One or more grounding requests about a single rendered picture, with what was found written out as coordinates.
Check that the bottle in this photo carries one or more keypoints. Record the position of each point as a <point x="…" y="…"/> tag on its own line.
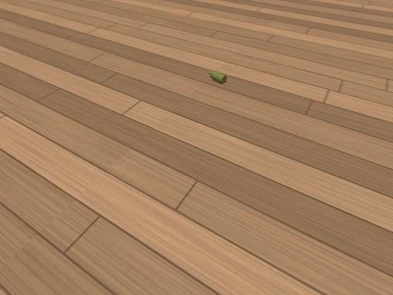
<point x="218" y="77"/>

